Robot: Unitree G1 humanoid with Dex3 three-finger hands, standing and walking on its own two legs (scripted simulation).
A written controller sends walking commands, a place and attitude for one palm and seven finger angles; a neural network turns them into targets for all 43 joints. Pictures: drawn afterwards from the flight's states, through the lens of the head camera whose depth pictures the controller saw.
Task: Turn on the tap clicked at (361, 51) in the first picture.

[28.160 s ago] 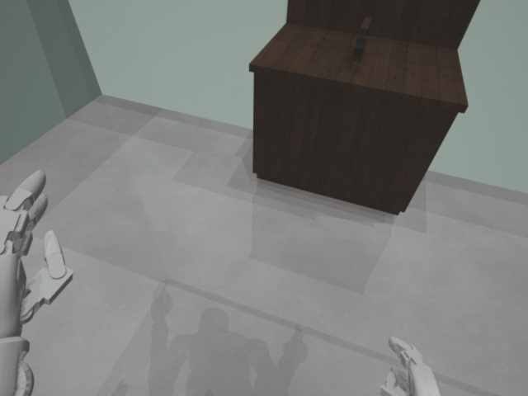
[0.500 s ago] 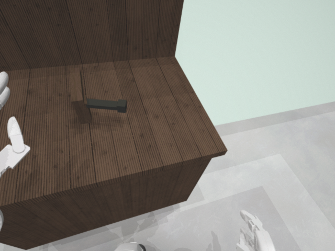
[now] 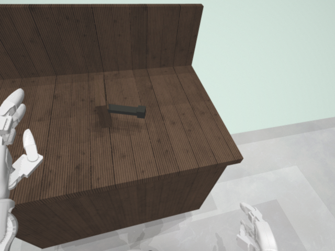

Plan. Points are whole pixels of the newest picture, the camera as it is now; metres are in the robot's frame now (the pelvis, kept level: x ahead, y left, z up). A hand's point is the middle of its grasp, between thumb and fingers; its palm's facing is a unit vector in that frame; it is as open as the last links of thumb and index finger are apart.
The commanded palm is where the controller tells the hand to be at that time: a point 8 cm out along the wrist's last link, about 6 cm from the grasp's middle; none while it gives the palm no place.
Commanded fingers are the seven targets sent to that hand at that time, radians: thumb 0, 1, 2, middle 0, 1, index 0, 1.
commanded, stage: look again from close up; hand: left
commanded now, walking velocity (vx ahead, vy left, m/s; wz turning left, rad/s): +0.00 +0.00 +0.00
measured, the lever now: (141, 111) +0.50 +0.14 +0.00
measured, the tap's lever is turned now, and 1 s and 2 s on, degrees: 71 71 71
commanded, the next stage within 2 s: shuffle to correct the standing spot in 0.24 s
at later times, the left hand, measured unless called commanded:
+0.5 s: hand (77, 149) +0.24 +0.20 +0.16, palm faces +0.37 -0.84 -0.39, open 7.4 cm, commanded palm +0.19 +0.23 +0.18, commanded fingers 0.00 0.90 0.90 -0.20 -0.30 -0.20 -0.30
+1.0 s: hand (116, 128) +0.30 +0.15 +0.16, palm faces +0.32 -0.84 -0.43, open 7.4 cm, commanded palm +0.24 +0.19 +0.18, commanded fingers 0.00 0.90 0.90 -0.20 -0.30 -0.20 -0.30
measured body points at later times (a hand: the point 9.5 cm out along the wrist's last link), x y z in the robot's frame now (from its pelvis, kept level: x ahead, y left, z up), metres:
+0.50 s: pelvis +0.03 -0.04 +0.00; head +0.03 -0.03 +0.45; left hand +0.22 +0.25 +0.18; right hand +0.19 -0.27 -0.07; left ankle +0.09 +0.04 -0.74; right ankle +0.00 -0.18 -0.74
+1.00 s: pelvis +0.07 -0.09 +0.00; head +0.10 -0.08 +0.45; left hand +0.27 +0.19 +0.19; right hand +0.25 -0.33 -0.08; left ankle +0.09 +0.04 -0.74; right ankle +0.00 -0.19 -0.74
